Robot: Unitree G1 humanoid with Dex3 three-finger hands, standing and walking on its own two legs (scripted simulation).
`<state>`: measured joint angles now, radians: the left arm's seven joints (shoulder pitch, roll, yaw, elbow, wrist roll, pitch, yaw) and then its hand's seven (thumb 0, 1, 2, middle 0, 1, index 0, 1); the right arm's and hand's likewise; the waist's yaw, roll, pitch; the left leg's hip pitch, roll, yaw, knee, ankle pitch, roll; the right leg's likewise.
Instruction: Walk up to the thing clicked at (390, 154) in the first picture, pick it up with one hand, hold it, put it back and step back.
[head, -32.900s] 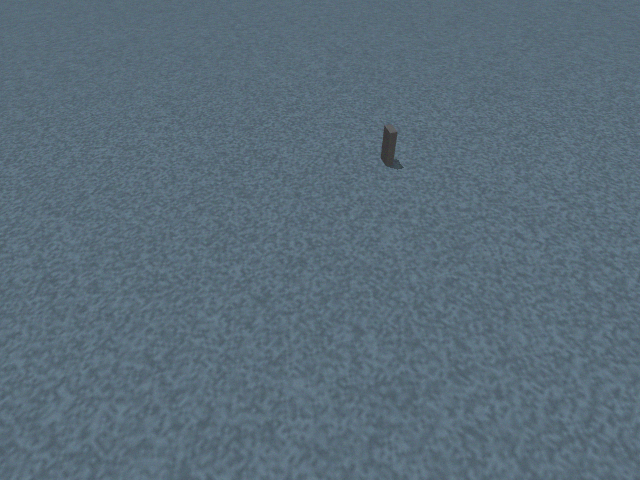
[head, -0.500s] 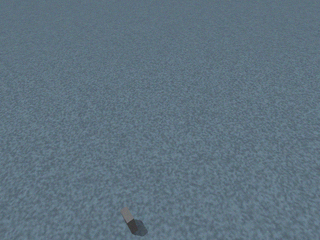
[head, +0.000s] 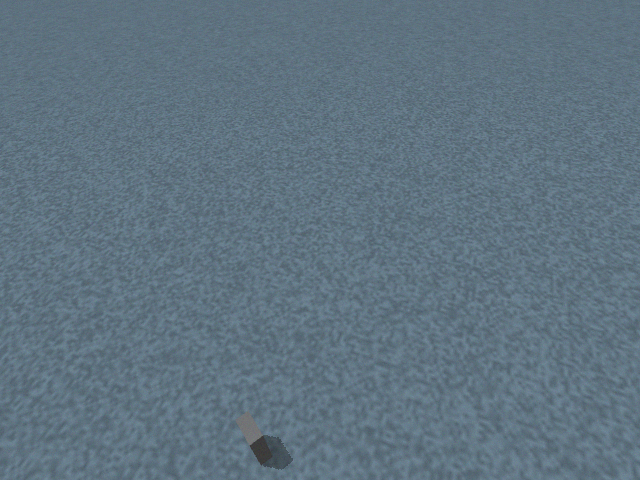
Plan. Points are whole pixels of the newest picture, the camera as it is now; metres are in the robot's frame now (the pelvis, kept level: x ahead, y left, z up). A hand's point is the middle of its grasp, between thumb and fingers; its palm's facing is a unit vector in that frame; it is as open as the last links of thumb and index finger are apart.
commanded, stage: stand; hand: left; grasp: from the side
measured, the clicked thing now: (255, 439) +0.37 +0.24 -0.68
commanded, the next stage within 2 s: step back in 0.76 s
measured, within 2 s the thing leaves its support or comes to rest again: neither
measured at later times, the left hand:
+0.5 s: hand out of the picture +0.08 +0.25 -0.16, palm faces -0.02 -0.94 -0.34, open 7.4 cm
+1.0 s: hand out of the picture +0.10 +0.28 -0.17, palm faces -0.02 -0.93 -0.38, open 7.4 cm
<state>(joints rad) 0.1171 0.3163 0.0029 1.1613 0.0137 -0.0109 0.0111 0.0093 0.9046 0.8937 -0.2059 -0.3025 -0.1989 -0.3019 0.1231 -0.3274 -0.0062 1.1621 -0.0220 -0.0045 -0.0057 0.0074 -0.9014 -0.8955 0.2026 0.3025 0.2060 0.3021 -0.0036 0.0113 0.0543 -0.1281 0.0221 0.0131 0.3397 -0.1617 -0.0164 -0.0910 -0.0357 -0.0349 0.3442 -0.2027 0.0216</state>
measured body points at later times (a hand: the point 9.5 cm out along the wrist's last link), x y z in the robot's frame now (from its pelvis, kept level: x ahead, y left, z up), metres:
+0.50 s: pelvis +0.01 +0.00 +0.00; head +0.01 -0.01 +0.45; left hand +0.08 +0.30 -0.13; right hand +0.07 -0.30 -0.14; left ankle +0.02 +0.13 -0.75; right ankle -0.01 -0.13 -0.75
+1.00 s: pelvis -0.02 +0.02 -0.02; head +0.04 +0.02 +0.43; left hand +0.10 +0.33 -0.14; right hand +0.07 -0.31 -0.14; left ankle -0.01 +0.13 -0.73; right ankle -0.01 -0.13 -0.75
